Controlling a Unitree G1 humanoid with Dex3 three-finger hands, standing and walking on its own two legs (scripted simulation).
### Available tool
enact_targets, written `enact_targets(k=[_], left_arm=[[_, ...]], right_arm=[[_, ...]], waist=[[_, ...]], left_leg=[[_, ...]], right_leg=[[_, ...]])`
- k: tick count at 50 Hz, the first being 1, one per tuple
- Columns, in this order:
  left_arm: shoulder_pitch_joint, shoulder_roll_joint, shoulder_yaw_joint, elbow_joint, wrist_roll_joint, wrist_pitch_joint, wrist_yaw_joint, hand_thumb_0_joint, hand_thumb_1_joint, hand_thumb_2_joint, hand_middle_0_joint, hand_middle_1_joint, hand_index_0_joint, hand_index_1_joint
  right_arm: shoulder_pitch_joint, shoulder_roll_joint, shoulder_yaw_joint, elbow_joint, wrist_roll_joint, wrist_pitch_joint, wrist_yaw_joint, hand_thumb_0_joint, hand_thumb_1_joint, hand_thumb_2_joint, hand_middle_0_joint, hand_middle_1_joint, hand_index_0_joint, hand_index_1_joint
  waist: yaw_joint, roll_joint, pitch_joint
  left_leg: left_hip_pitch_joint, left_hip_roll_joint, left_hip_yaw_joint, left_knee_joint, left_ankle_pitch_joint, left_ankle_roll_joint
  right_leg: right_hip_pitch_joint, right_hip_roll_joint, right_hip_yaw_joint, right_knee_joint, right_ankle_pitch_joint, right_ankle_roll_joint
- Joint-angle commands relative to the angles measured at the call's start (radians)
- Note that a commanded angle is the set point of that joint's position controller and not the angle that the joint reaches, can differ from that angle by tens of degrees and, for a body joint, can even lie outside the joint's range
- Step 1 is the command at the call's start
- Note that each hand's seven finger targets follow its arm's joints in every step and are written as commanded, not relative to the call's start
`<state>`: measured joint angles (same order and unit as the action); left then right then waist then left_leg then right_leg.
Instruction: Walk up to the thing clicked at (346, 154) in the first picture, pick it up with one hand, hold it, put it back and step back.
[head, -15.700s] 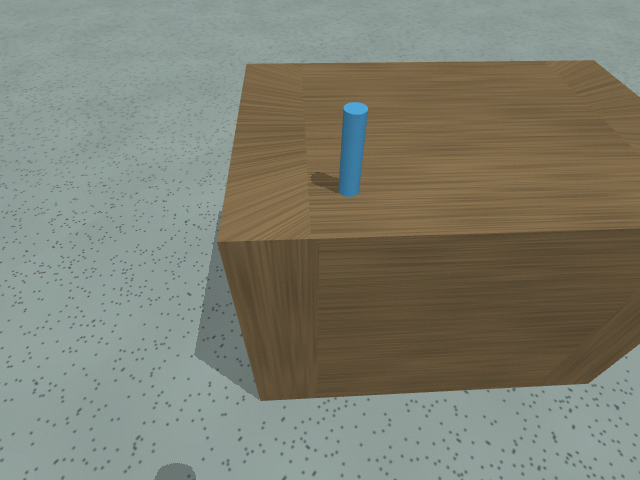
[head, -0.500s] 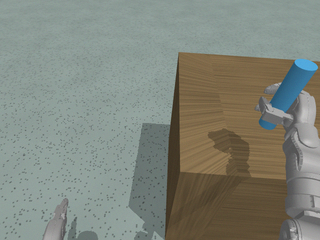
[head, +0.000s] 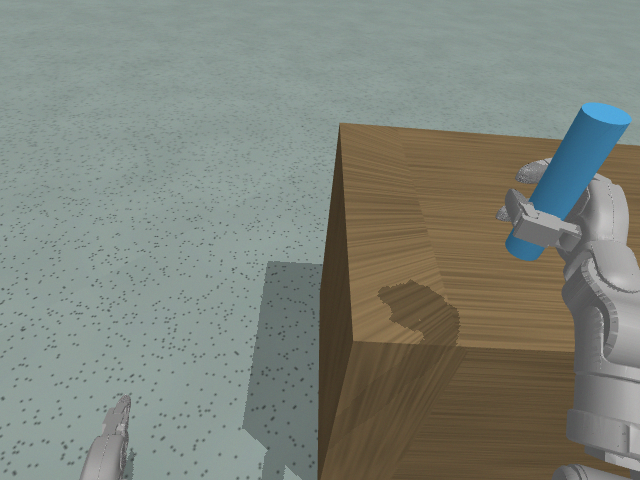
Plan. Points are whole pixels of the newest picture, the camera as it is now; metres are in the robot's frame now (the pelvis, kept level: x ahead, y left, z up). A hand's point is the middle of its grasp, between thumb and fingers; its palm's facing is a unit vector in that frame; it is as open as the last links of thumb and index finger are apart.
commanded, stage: lift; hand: right
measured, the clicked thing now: (557, 191) +0.36 -0.22 +0.26
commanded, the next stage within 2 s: hold in 0.26 s
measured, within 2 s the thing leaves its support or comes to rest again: neither
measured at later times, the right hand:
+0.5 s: hand (537, 197) +0.35 -0.20 +0.25, palm faces +0.25 +0.97 +0.00, open 5.1 cm
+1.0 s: hand (532, 185) +0.35 -0.19 +0.27, palm faces +0.23 +0.97 +0.01, open 5.1 cm
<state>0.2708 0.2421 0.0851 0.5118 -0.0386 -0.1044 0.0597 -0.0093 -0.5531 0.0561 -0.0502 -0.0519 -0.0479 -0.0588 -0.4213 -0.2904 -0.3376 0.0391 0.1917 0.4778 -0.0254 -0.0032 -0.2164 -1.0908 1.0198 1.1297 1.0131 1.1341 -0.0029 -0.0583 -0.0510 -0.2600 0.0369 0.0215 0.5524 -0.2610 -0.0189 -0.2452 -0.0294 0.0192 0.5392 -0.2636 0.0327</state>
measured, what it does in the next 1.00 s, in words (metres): stands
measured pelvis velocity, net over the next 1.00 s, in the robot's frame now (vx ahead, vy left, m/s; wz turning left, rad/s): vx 0.00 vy -0.01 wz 0.00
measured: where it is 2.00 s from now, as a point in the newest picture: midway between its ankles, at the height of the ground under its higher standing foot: outside the picture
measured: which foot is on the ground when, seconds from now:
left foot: down 0.00-1.00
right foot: down 0.00-1.00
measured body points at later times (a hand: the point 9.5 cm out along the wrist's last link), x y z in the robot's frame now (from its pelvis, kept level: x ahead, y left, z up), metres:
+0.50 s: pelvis +0.00 +0.00 +0.00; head -0.04 +0.03 +0.45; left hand +0.17 +0.25 -0.06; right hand +0.33 -0.25 +0.26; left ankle +0.02 +0.13 -0.73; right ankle +0.02 -0.14 -0.73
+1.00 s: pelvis +0.00 -0.01 +0.00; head -0.04 +0.02 +0.45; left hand +0.18 +0.25 -0.06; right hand +0.33 -0.24 +0.27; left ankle +0.02 +0.13 -0.73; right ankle +0.02 -0.14 -0.73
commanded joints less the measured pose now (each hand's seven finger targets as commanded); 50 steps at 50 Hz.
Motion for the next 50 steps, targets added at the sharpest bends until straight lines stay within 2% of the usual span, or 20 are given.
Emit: enact_targets(k=[1,4,7,9,11,16,17,21,24,27,28,31,32,40,42,43,45,48,49,50], left_arm=[[-0.105,0.080,0.013,-0.109,0.000,-0.062,0.006,0.000,-0.569,0.059,-0.047,-0.048,-0.038,-0.058],[-0.152,0.140,0.058,-0.144,0.003,-0.079,0.009,0.000,-0.573,0.060,-0.049,-0.049,-0.039,-0.059],[-0.141,0.113,0.025,-0.171,0.005,-0.090,0.009,0.000,-0.572,0.059,-0.050,-0.049,-0.040,-0.059],[-0.156,0.122,0.035,-0.162,0.004,-0.091,0.011,0.000,-0.569,0.058,-0.049,-0.049,-0.040,-0.059],[-0.151,0.129,0.046,-0.154,0.004,-0.094,0.011,0.000,-0.569,0.058,-0.051,-0.052,-0.043,-0.060],[-0.146,0.092,0.007,-0.127,0.003,-0.097,0.004,0.000,-0.575,0.064,-0.051,-0.051,-0.041,-0.062],[-0.150,0.109,0.033,-0.127,0.001,-0.098,0.005,0.000,-0.574,0.063,-0.052,-0.052,-0.042,-0.062],[-0.153,0.141,0.061,-0.141,0.004,-0.103,0.007,0.000,-0.572,0.061,-0.055,-0.053,-0.045,-0.063],[-0.160,0.114,0.038,-0.117,0.001,-0.107,0.004,0.000,-0.568,0.059,-0.055,-0.055,-0.048,-0.063],[-0.171,0.113,0.032,-0.138,0.001,-0.115,0.004,0.000,-0.565,0.059,-0.054,-0.056,-0.047,-0.063],[-0.174,0.109,0.027,-0.118,0.002,-0.114,0.002,0.000,-0.567,0.060,-0.054,-0.055,-0.047,-0.063],[-0.170,0.122,0.036,-0.090,0.001,-0.109,0.000,0.000,-0.567,0.061,-0.055,-0.056,-0.048,-0.064],[-0.184,0.146,0.060,-0.107,0.000,-0.113,0.004,0.000,-0.568,0.060,-0.055,-0.055,-0.048,-0.063],[-0.185,0.109,0.023,-0.071,-0.001,-0.119,-0.001,0.000,-0.569,0.062,-0.057,-0.057,-0.049,-0.065],[-0.177,0.144,0.056,-0.075,0.001,-0.123,-0.001,0.000,-0.559,0.058,-0.055,-0.058,-0.050,-0.063],[-0.176,0.155,0.064,-0.093,0.000,-0.123,-0.002,0.000,-0.563,0.058,-0.055,-0.055,-0.049,-0.062],[-0.171,0.119,0.032,-0.087,-0.003,-0.119,-0.005,0.000,-0.567,0.061,-0.054,-0.054,-0.047,-0.062],[-0.170,0.154,0.068,-0.100,-0.002,-0.120,-0.002,0.000,-0.566,0.061,-0.056,-0.056,-0.049,-0.063],[-0.177,0.149,0.062,-0.098,-0.003,-0.120,-0.004,0.000,-0.563,0.058,-0.056,-0.056,-0.051,-0.062],[-0.160,0.117,0.036,-0.088,-0.002,-0.118,-0.007,0.000,-0.565,0.060,-0.055,-0.056,-0.049,-0.063]], right_arm=[[-0.452,-0.219,-0.052,-0.270,0.019,-0.039,-0.005,0.000,-0.754,-1.298,1.421,1.416,1.418,1.416],[-0.485,-0.222,-0.049,-0.309,0.015,-0.014,-0.012,0.000,-0.769,-1.312,1.426,1.425,1.424,1.425],[-0.488,-0.219,-0.055,-0.338,0.018,-0.004,-0.017,0.000,-0.792,-1.313,1.430,1.424,1.426,1.424],[-0.483,-0.238,-0.073,-0.337,0.020,0.008,-0.022,0.000,-0.786,-1.313,1.435,1.428,1.432,1.428],[-0.487,-0.206,-0.044,-0.330,0.016,0.024,-0.024,0.000,-0.782,-1.312,1.421,1.420,1.418,1.420],[-0.474,-0.208,-0.057,-0.347,0.016,0.052,-0.029,0.000,-0.818,-1.322,1.437,1.430,1.433,1.430],[-0.484,-0.204,-0.051,-0.352,0.019,0.058,-0.029,0.000,-0.814,-1.335,1.443,1.441,1.440,1.441],[-0.509,-0.214,-0.058,-0.383,0.019,0.066,-0.029,0.000,-0.780,-1.314,1.408,1.413,1.407,1.413],[-0.504,-0.197,-0.045,-0.404,0.023,0.079,-0.028,0.000,-0.762,-1.310,1.397,1.408,1.398,1.408],[-0.509,-0.180,-0.030,-0.395,0.022,0.093,-0.028,0.000,-0.762,-1.296,1.387,1.393,1.386,1.393],[-0.503,-0.189,-0.044,-0.387,0.022,0.099,-0.030,0.000,-0.761,-1.307,1.395,1.405,1.396,1.405],[-0.507,-0.186,-0.039,-0.378,0.024,0.113,-0.032,0.000,-0.737,-1.323,1.396,1.419,1.400,1.419],[-0.516,-0.186,-0.037,-0.397,0.024,0.116,-0.032,0.000,-0.735,-1.322,1.396,1.418,1.400,1.418],[-0.537,-0.184,-0.032,-0.402,0.026,0.143,-0.041,0.000,-0.743,-1.328,1.395,1.421,1.400,1.421],[-0.534,-0.180,-0.029,-0.368,0.022,0.157,-0.047,0.000,-0.746,-1.331,1.404,1.428,1.408,1.428],[-0.535,-0.194,-0.052,-0.367,0.025,0.157,-0.050,0.000,-0.728,-1.335,1.403,1.432,1.408,1.432],[-0.531,-0.186,-0.044,-0.379,0.026,0.152,-0.048,0.000,-0.729,-1.321,1.396,1.420,1.401,1.420],[-0.535,-0.179,-0.041,-0.372,0.025,0.149,-0.050,0.000,-0.717,-1.328,1.392,1.424,1.398,1.424],[-0.533,-0.180,-0.041,-0.393,0.027,0.149,-0.051,0.000,-0.724,-1.333,1.400,1.430,1.406,1.430],[-0.540,-0.160,-0.019,-0.416,0.023,0.147,-0.048,0.000,-0.718,-1.321,1.389,1.418,1.395,1.417]], waist=[[-0.012,0.015,-0.194],[0.002,0.026,-0.190],[-0.010,0.065,-0.224],[-0.020,0.049,-0.223],[-0.004,0.031,-0.209],[-0.025,0.035,-0.214],[-0.013,0.027,-0.201],[-0.006,0.049,-0.220],[-0.020,0.027,-0.196],[-0.007,0.046,-0.211],[-0.020,0.047,-0.219],[-0.017,0.033,-0.203],[-0.011,0.042,-0.226],[-0.019,0.017,-0.200],[-0.005,0.038,-0.215],[-0.009,0.054,-0.215],[-0.022,0.046,-0.204],[-0.008,0.070,-0.237],[-0.022,0.055,-0.231],[-0.014,0.042,-0.232]], left_leg=[[0.031,-0.023,0.043,-0.109,0.123,0.005],[0.013,-0.031,0.049,-0.115,0.082,0.007],[0.043,-0.029,0.051,-0.117,0.094,0.005],[0.053,-0.029,0.052,-0.115,0.110,0.006],[0.037,-0.029,0.049,-0.115,0.110,0.008],[0.060,-0.028,0.051,-0.115,0.137,0.008],[0.051,-0.028,0.051,-0.117,0.130,0.008],[0.056,-0.028,0.053,-0.120,0.119,0.007],[0.051,-0.026,0.051,-0.124,0.101,0.008],[0.051,-0.029,0.054,-0.124,0.104,0.008],[0.063,-0.029,0.055,-0.120,0.120,0.009],[0.055,-0.029,0.055,-0.118,0.131,0.012],[0.062,-0.030,0.056,-0.116,0.142,0.011],[0.051,-0.027,0.053,-0.124,0.112,0.012],[0.054,-0.031,0.057,-0.118,0.125,0.012],[0.054,-0.031,0.058,-0.121,0.117,0.011],[0.054,-0.031,0.058,-0.118,0.127,0.014],[0.063,-0.031,0.055,-0.111,0.170,0.013],[0.072,-0.028,0.055,-0.111,0.172,0.013],[0.065,-0.026,0.051,-0.108,0.183,0.013]], right_leg=[[0.081,0.049,-0.048,-0.070,0.112,-0.044],[0.089,0.042,-0.043,-0.086,0.074,-0.042],[0.101,0.043,-0.039,-0.081,0.094,-0.044],[0.098,0.044,-0.039,-0.081,0.111,-0.042],[0.105,0.044,-0.040,-0.084,0.109,-0.040],[0.098,0.046,-0.041,-0.081,0.140,-0.041],[0.099,0.046,-0.042,-0.084,0.132,-0.040],[0.109,0.046,-0.039,-0.087,0.121,-0.042],[0.099,0.050,-0.041,-0.089,0.107,-0.042],[0.107,0.047,-0.037,-0.092,0.109,-0.043],[0.106,0.045,-0.036,-0.090,0.128,-0.041],[0.107,0.046,-0.033,-0.094,0.145,-0.037],[0.120,0.043,-0.032,-0.092,0.156,-0.038],[0.102,0.049,-0.036,-0.097,0.125,-0.038],[0.115,0.044,-0.031,-0.099,0.135,-0.036],[0.115,0.042,-0.031,-0.100,0.127,-0.036],[0.109,0.042,-0.033,-0.098,0.146,-0.034],[0.131,0.043,-0.032,-0.091,0.191,-0.037],[0.124,0.045,-0.035,-0.088,0.194,-0.035],[0.129,0.047,-0.038,-0.084,0.202,-0.037]])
